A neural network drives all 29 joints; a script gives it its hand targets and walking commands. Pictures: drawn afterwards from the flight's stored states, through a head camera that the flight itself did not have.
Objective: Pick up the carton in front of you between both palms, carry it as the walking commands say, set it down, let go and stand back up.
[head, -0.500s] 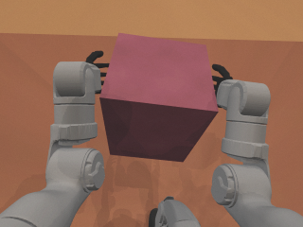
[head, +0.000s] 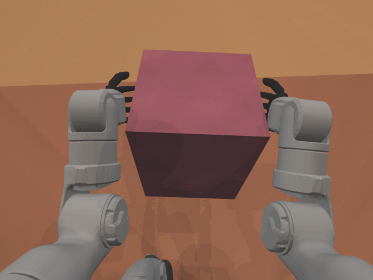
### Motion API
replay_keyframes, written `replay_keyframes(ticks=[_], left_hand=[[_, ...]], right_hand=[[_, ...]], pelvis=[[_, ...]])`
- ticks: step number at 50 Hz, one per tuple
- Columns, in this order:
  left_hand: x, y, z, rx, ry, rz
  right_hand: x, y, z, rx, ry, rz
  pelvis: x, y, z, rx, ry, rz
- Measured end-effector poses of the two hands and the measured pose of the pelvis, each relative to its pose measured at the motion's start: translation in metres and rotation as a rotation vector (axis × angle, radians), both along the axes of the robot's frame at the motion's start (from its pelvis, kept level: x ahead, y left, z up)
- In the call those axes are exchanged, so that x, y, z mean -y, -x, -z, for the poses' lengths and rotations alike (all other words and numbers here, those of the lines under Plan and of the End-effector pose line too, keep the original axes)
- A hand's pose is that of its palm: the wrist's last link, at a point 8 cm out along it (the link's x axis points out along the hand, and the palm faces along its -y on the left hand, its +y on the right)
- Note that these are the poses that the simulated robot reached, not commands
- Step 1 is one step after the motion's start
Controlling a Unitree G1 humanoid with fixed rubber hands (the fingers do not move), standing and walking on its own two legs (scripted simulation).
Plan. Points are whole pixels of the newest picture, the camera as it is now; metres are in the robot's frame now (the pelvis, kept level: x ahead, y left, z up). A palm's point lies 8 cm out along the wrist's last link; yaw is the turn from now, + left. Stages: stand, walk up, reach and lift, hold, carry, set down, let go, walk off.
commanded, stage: carry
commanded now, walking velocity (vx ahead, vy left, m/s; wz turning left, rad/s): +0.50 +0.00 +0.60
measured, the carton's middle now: (193, 131) +0.39 -0.01 +0.10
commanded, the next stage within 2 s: none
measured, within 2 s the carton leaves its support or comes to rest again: neither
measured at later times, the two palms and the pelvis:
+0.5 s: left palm (99, 21) +0.61 +0.21 +0.23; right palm (219, 4) +0.70 -0.08 +0.24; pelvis +0.30 -0.03 +0.07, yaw +12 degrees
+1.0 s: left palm out of the picture +0.96 +0.24 +0.28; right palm out of the picture +0.99 -0.05 +0.28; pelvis +0.59 +0.04 +0.11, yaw +12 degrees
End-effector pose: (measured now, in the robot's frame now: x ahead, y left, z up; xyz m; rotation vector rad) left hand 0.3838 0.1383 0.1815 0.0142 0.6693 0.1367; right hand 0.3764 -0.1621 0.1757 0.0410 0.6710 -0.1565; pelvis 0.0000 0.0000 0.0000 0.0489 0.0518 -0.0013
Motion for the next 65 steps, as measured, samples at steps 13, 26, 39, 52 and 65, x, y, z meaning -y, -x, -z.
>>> replay_keyframes(ticks=[13,26,39,52,65], left_hand=[[-0.011,-0.150,-0.047,-0.008,0.047,-0.054],[-0.076,-0.235,-0.054,-0.086,-0.008,-0.281],[-0.113,-0.419,-0.071,-0.055,0.032,-0.206],[-0.109,-0.600,-0.104,0.005,0.033,-0.169],[-0.172,-0.714,-0.123,-0.046,0.008,-0.328]], right_hand=[[-0.012,-0.163,-0.048,-0.010,0.026,-0.069],[-0.092,-0.338,-0.065,-0.083,0.016,-0.323],[-0.119,-0.483,-0.075,-0.055,0.043,-0.236],[-0.113,-0.649,-0.105,0.003,0.021,-0.177],[-0.190,-0.822,-0.132,-0.048,-0.003,-0.332]], pelvis=[[0.009,-0.149,-0.047,-0.022,0.038,-0.120],[0.031,-0.309,-0.074,-0.019,0.037,-0.208],[-0.026,-0.464,-0.080,-0.011,0.022,-0.221],[-0.043,-0.626,-0.103,-0.019,0.076,-0.213],[-0.050,-0.783,-0.145,-0.012,0.046,-0.233]])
